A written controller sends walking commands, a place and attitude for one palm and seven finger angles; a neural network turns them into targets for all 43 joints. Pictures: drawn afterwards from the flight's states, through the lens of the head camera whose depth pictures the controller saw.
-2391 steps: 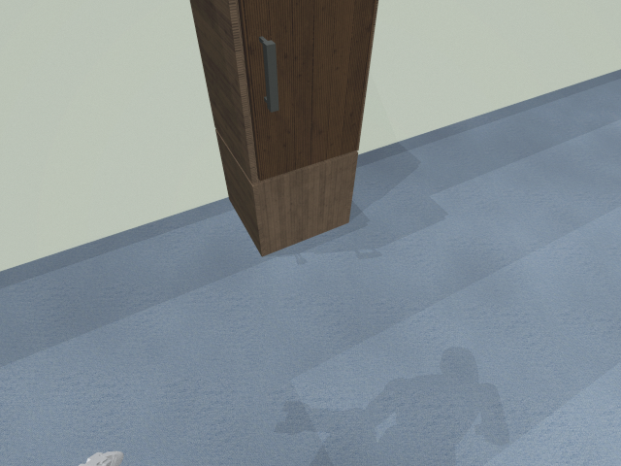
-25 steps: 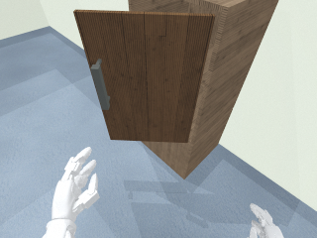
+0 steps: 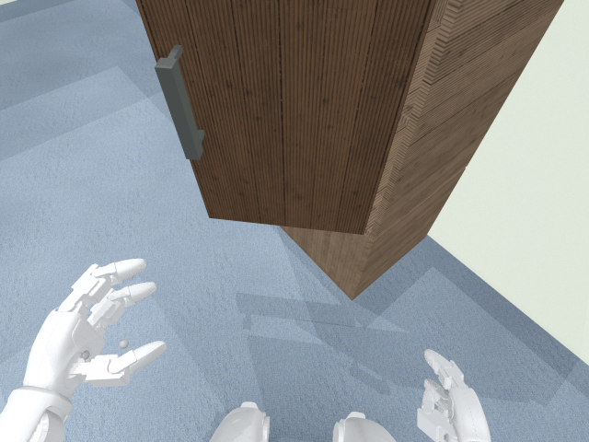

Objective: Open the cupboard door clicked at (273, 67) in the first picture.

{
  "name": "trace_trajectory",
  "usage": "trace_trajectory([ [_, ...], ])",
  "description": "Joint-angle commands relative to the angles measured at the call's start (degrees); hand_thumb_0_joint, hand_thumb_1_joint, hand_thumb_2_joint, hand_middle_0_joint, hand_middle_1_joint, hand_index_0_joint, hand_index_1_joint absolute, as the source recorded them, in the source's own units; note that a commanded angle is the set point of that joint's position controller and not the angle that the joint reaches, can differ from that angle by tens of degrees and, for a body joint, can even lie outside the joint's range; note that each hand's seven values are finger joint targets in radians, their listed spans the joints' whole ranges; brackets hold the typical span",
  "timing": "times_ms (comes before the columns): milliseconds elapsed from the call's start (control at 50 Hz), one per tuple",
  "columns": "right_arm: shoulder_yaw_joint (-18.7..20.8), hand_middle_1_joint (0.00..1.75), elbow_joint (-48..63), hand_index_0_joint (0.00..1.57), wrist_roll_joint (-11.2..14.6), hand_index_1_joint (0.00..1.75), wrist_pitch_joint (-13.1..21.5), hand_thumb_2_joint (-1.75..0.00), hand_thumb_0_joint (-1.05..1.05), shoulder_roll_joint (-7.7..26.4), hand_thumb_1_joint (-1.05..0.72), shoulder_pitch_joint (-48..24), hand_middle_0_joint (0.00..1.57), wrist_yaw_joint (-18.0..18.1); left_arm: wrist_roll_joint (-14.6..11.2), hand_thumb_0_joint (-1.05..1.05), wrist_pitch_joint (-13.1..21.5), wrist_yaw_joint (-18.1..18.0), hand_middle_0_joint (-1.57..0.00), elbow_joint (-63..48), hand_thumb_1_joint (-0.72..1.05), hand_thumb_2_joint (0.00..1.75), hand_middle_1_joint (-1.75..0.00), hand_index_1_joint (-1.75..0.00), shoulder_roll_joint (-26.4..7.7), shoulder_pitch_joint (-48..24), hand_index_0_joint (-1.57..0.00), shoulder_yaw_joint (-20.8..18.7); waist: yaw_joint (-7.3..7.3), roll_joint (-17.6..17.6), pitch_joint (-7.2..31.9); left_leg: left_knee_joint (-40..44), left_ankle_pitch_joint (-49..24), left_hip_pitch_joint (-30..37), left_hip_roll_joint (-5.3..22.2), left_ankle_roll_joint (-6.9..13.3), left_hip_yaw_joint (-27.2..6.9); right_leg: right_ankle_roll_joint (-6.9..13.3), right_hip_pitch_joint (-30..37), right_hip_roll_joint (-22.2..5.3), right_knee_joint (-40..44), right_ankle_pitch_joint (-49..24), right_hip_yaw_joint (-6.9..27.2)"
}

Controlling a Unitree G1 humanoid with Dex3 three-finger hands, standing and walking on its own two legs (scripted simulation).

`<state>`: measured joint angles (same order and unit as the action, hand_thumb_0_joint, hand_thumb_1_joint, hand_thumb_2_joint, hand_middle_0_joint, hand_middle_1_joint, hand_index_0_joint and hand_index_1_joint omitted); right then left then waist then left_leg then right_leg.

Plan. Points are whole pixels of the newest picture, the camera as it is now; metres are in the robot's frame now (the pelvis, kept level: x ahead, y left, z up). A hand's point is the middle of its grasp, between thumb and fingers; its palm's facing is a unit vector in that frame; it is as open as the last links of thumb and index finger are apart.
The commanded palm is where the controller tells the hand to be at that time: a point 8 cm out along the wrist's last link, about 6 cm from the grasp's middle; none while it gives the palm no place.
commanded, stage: raise the hand with hooked fingers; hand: left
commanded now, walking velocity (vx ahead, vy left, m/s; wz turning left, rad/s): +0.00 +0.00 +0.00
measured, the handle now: (186, 106) +0.59 +0.22 +0.09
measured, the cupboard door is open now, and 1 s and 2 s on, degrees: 43 43 43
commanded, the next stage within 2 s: move the hooked fingers beside the handle in 1.32 s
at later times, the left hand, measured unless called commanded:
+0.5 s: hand (67, 301) +0.25 +0.28 +0.09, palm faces -0.02 -1.00 -0.05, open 13.5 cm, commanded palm +0.23 +0.33 +0.09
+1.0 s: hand (42, 248) +0.30 +0.31 +0.11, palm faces -0.04 -1.00 -0.03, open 14.0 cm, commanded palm +0.27 +0.36 +0.12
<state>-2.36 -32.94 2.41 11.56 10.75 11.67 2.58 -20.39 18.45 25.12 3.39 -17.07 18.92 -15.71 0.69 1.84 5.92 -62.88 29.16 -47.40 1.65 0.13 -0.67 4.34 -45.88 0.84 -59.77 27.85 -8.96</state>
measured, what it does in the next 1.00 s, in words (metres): stands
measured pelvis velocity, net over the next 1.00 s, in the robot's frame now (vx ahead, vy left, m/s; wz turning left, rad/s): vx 0.01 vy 0.04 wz -0.02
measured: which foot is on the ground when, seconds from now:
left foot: down 0.00-1.00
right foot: down 0.00-1.00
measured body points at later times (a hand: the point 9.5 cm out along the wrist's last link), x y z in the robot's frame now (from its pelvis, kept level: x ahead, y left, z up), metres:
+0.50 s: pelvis +0.00 +0.03 +0.02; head +0.05 +0.05 +0.47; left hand +0.25 +0.33 +0.09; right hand +0.18 -0.21 -0.04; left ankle +0.02 +0.12 -0.66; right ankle +0.02 -0.07 -0.66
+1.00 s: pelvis +0.01 +0.04 +0.04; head +0.06 +0.06 +0.48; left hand +0.30 +0.37 +0.12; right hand +0.15 -0.21 -0.04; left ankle +0.02 +0.12 -0.66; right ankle +0.02 -0.07 -0.66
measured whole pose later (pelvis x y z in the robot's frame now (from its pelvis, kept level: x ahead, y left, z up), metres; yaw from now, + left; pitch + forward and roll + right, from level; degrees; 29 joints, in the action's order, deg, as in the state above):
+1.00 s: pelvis +0.01 +0.04 +0.04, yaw -1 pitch +10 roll -2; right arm -2.5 -31.2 2.8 12.0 16.8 17.1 3.9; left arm -21.1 12.4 31.4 22.8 -26.0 -3.2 -24.5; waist -0.1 0.8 4.1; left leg -49.8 24.1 -35.4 -0.3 3.7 2.5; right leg 0.8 -34.2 -0.3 -46.0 21.3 -5.6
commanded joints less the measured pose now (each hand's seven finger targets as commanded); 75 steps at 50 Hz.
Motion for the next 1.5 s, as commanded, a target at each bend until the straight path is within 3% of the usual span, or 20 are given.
trace_trajectory([
  [0, 5.3, 0.3, 9.4, 0.2, 0.1, 0.3, 4.4, -0.9, 0.0, 9.4, -0.9, -1.8, 0.2, 0.8, -2.5, 0.0, 4.4, -2.0, -0.27, -9.5, -0.03, 0.5, -0.9, -0.9, -8.9, 2.8, -0.27, -9.2, 0.78, -3.1, 15.5, 9.4, -19.0, 4.5, -1.8, 1.1, -1.2, -5.5, 20.4, -2.9, 13.0, -22.2, 12.7],
  [80, 5.6, 0.3, 8.9, 0.2, 0.0, 0.3, 5.0, -0.9, 0.0, 10.8, -0.9, -0.4, 0.2, 0.6, -2.0, 0.0, 6.8, -1.5, -0.27, -6.8, -0.13, 0.46, -0.96, -0.96, -9.3, -0.7, -0.27, -8.1, -0.27, -3.4, 12.4, 10.8, -17.7, 5.4, -2.0, 1.3, -0.9, -5.0, 17.4, -2.2, 13.7, -17.5, 11.7],
  [240, 5.3, 0.3, 9.6, 0.2, 0.4, 0.3, 6.0, -0.9, 0.0, 12.5, -0.9, 1.4, 0.2, 1.0, -2.2, 0.0, 8.2, -1.0, -0.29, -9.1, -0.31, 0.38, -1.08, -1.08, -12.2, -7.1, -0.29, -8.2, -0.17, 3.3, 12.8, 15.2, -17.2, 12.8, -1.7, 1.6, -1.3, -3.0, 14.2, -0.6, 13.6, -12.2, 7.3],
  [280, 5.2, 0.3, 9.6, 0.2, 0.3, 0.3, 5.7, -0.9, 0.0, 12.8, -0.9, 1.9, 0.2, 1.0, -2.1, 0.0, 7.5, -1.3, -0.29, -8.5, -0.36, 0.36, -1.11, -1.11, -13.4, -8.4, -0.29, -9.1, -0.26, 2.6, 13.1, 15.9, -18.7, 14.4, -1.5, 1.4, -1.7, -2.8, 14.2, -0.1, 13.2, -13.7, 6.3],
  [340, 4.7, 0.3, 9.9, 0.2, 0.4, 0.3, 5.3, -0.9, 0.0, 13.1, -0.9, 1.6, 0.2, 1.2, -2.0, 0.0, 5.7, -1.4, -0.29, -6.4, -0.43, 0.33, -1.15, -1.15, -13.5, -10.7, -0.29, -8.7, -0.59, 4.3, 10.2, 17.1, -15.7, 14.4, -1.4, 1.2, -1.9, -2.8, 12.9, -0.1, 14.3, -11.0, 5.9],
  [380, 4.3, 0.3, 10.1, 0.2, 0.5, 0.3, 4.8, -0.9, 0.0, 13.4, -0.9, 1.8, 0.2, 1.3, -1.8, 0.0, 4.1, -0.7, -0.3, -4.1, -0.48, 0.31, -1.18, -1.18, -14.2, -13.5, -0.3, -8.7, -0.9, 3.1, 8.8, 18.1, -14.8, 14.9, -1.3, 1.0, -2.4, -2.6, 12.6, 0.2, 14.8, -10.3, 5.4],
  [480, 3.6, 0.3, 10.5, 0.2, 0.6, 0.3, 4.6, -0.9, 0.0, 13.5, -0.9, 1.8, 0.2, 1.8, -1.5, 0.0, 1.2, 0.9, -0.3, -2.5, -0.5, 0.3, -1.2, -1.2, -16.2, -19.9, -0.3, -9.3, -0.68, 4.8, 10.6, 19.5, -16.5, 17.7, -1.1, 0.7, -3.0, -2.3, 14.1, 0.4, 15.5, -12.0, 5.2],
  [540, 3.4, 0.3, 10.2, 0.2, 0.6, 0.3, 4.6, -0.9, 0.0, 13.6, -0.9, 1.8, 0.2, 2.2, -1.7, 0.0, 0.3, 1.6, -0.3, -0.1, -0.5, 0.3, -1.2, -1.2, -17.0, -22.8, -0.3, -10.1, -0.91, 2.4, 10.1, 20.1, -15.2, 17.7, -1.0, 0.7, -3.4, -2.5, 14.0, 0.4, 16.3, -11.1, 5.1],
  [740, 3.0, 0.3, 9.4, 0.2, 0.5, 0.3, 4.3, -0.9, 0.0, 14.1, -0.9, 2.6, 0.2, 2.8, -1.8, 0.0, -2.0, 4.8, -0.3, 5.5, -0.5, 0.3, -1.2, -1.2, -22.1, -32.5, -0.3, -13.2, -0.63, 3.7, 12.2, 21.5, -20.1, 21.6, -0.8, 0.0, -4.0, -2.1, 15.5, 0.4, 17.2, -14.5, 4.9],
  [800, 2.9, 0.3, 9.0, 0.2, 0.5, 0.3, 4.0, -0.9, 0.0, 14.3, -0.9, 3.0, 0.2, 2.8, -1.9, 0.0, -2.1, 5.6, -0.3, 6.6, -0.5, 0.3, -1.2, -1.2, -24.0, -35.2, -0.3, -14.3, -0.45, 5.7, 13.1, 22.1, -22.3, 23.4, -0.7, -0.5, -4.2, -1.9, 16.1, 0.6, 17.4, -15.4, 4.9],
  [860, 3.2, 0.3, 9.6, 0.2, 0.5, 0.3, 3.9, -0.9, 0.0, 14.4, -0.9, 3.4, 0.2, 2.4, -2.4, 0.0, -3.1, 6.7, -0.3, 10.4, -0.5, 0.3, -1.2, -1.2, -21.5, -31.1, -0.3, -13.1, 0.01, 2.7, 11.6, 21.9, -23.4, 22.1, -1.0, -0.2, -3.8, -1.8, 16.4, 0.8, 17.7, -16.7, 4.8],
  [960, 3.7, 0.3, 9.9, 0.2, 0.3, 0.3, 3.6, -0.9, 0.0, 14.6, -0.9, 3.9, 0.2, 1.7, -2.2, 0.0, -2.5, 5.8, -0.3, 7.1, -0.5, 0.3, -1.2, -1.2, -23.0, -31.4, -0.3, -14.1, 0.32, 4.3, 13.5, 21.6, -27.2, 23.5, -0.8, -0.7, -3.5, -1.9, 16.8, 0.7, 17.3, -18.5, 4.8],
  [980, 3.9, 0.3, 9.9, 0.2, 0.3, 0.3, 3.4, -0.9, 0.0, 14.6, -0.9, 4.2, 0.2, 1.6, -2.2, 0.0, -2.1, 5.4, -0.3, 6.5, -0.5, 0.3, -1.2, -1.2, -23.8, -31.2, -0.3, -15.1, 0.24, 3.5, 14.8, 21.7, -26.8, 23.7, -0.8, -0.6, -3.3, -2.1, 17.2, 0.7, 17.5, -18.6, 4.9],
  [1020, 3.8, 0.3, 9.9, 0.2, 0.4, 0.3, 3.2, -0.9, 0.0, 14.4, -0.9, 4.0, 0.2, 1.7, -2.2, 0.0, -1.8, 4.9, -0.3, 7.5, -0.5, 0.3, -1.2, -1.2, -22.5, -31.1, -0.3, -14.4, -0.17, 3.8, 12.3, 22.0, -24.1, 22.6, -0.8, -0.5, -3.3, -2.2, 15.7, 0.7, 17.7, -16.9, 4.9],
  [1060, 3.8, 0.3, 9.7, 0.2, 0.2, 0.3, 3.1, -0.9, 0.0, 14.6, -0.9, 4.0, 0.2, 1.8, -2.1, 0.0, -1.2, 4.4, -0.3, 6.8, -0.5, 0.3, -1.2, -1.2, -23.9, -32.3, -0.3, -15.3, -0.09, 3.1, 12.6, 21.7, -23.4, 21.9, -1.0, -0.1, -2.9, -2.0, 16.9, 0.7, 17.8, -17.0, 5.3],
  [1100, 3.7, 0.3, 9.8, 0.2, 0.4, 0.3, 2.9, -0.9, 0.0, 14.2, -0.9, 4.0, 0.2, 1.9, -1.8, 0.0, -1.1, 4.4, -0.3, 6.4, -0.5, 0.3, -1.2, -1.2, -23.2, -32.4, -0.3, -14.6, -0.36, 5.5, 13.4, 21.8, -23.2, 22.7, -1.0, 0.0, -2.6, -2.2, 16.8, 0.5, 18.0, -17.0, 5.6],
  [1340, 3.3, 0.3, 9.6, 0.2, 0.6, 0.3, 2.6, -0.9, 0.0, 14.0, -0.9, 3.3, 0.2, 2.3, -2.2, 0.0, -1.6, 5.1, -0.3, 9.0, -0.5, 0.3, -1.2, -1.2, -22.5, -32.0, -0.3, -14.2, -0.67, 2.6, 12.6, 21.3, -19.9, 19.8, -1.4, 0.9, -1.8, -2.5, 18.3, 0.4, 18.8, -16.8, 6.3],
  [1400, 3.3, 0.3, 9.6, 0.2, 0.6, 0.3, 2.6, -0.9, 0.0, 13.9, -0.9, 3.2, 0.2, 2.3, -2.2, 0.0, -1.4, 5.5, -0.3, 8.7, -0.5, 0.3, -1.2, -1.2, -22.7, -32.9, -0.3, -14.0, -0.84, 2.0, 13.1, 20.7, -20.1, 19.2, -1.6, 1.3, -1.3, -2.6, 19.4, 0.3, 18.9, -17.7, 7.0],
  [1460, 3.2, 0.3, 8.3, 0.2, 0.5, 0.3, 2.2, -0.9, 0.0, 14.4, -0.9, 3.8, 0.2, 2.8, -1.7, 0.0, -0.9, 5.3, -0.3, 11.0, -0.5, 0.3, -1.2, -1.2, -25.5, -39.4, -0.3, -15.0, -1.84, 1.9, 11.0, 20.1, -18.5, 17.7, -1.4, 1.3, -1.4, -2.5, 18.0, 0.3, 18.9, -16.1, 7.4],
  [1480, 3.0, 0.3, 8.2, 0.2, 0.5, 0.3, 2.1, -0.9, 0.0, 14.2, -0.9, 4.0, 0.2, 2.9, -1.4, 0.0, -0.7, 5.5, -0.3, 11.4, -0.5, 0.3, -1.2, -1.2, -24.6, -41.4, -0.3, -13.9, -2.2, 3.1, 11.9, 20.3, -18.1, 18.3, -1.5, 1.3, -1.4, -2.6, 17.8, 0.2, 18.9, -15.8, 7.5],
])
